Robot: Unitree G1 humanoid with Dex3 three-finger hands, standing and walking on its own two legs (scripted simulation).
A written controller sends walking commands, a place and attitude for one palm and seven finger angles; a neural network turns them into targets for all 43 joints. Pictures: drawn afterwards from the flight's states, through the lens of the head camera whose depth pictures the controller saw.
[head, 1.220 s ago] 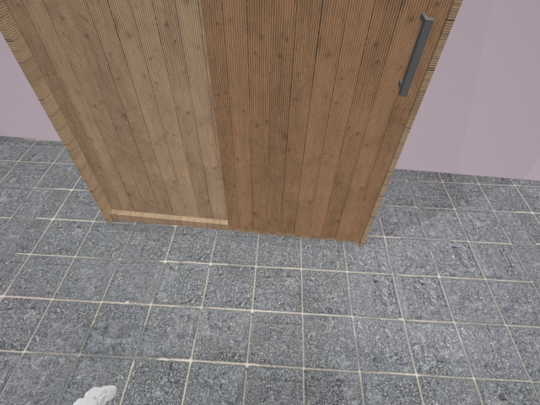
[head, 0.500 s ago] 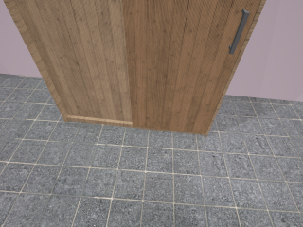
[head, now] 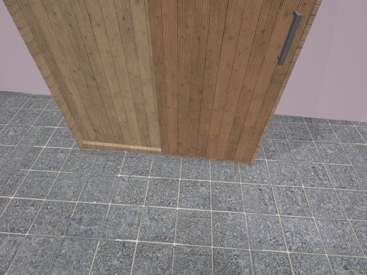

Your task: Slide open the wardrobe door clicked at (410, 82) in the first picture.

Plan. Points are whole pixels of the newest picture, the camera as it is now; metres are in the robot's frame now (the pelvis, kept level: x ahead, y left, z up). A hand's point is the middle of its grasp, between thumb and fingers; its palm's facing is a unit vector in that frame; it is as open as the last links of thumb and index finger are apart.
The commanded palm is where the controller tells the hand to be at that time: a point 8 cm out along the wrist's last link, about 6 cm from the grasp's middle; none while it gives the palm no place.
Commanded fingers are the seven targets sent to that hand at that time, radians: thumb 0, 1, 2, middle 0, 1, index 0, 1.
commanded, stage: look at it before walking up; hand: right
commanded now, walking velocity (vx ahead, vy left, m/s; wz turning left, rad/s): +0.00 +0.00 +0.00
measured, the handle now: (287, 39) +0.92 -0.35 +0.11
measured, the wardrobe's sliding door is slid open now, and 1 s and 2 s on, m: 0.00 0.00 0.00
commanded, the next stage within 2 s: walk to a spot facing it in 0.22 s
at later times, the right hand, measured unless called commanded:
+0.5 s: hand out of the picture +0.08 -0.25 -0.16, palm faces +0.03 +0.94 -0.33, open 7.4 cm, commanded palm none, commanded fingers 0.00 -0.90 -0.90 0.20 0.30 0.20 0.30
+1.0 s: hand out of the picture -0.01 -0.28 -0.17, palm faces +0.31 +0.93 -0.20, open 7.4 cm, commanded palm none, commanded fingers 0.00 -0.90 -0.90 0.20 0.30 0.20 0.30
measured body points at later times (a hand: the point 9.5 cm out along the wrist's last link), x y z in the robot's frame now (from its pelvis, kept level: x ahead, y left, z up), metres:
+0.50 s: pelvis +0.00 +0.00 +0.00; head +0.02 +0.00 +0.45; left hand +0.09 +0.28 -0.14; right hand +0.07 -0.30 -0.14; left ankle +0.01 +0.12 -0.75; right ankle +0.00 -0.12 -0.75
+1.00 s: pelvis -0.02 -0.06 +0.00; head -0.01 -0.10 +0.45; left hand +0.07 +0.17 -0.14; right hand -0.03 -0.33 -0.16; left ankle +0.02 +0.12 -0.67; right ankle -0.01 -0.12 -0.75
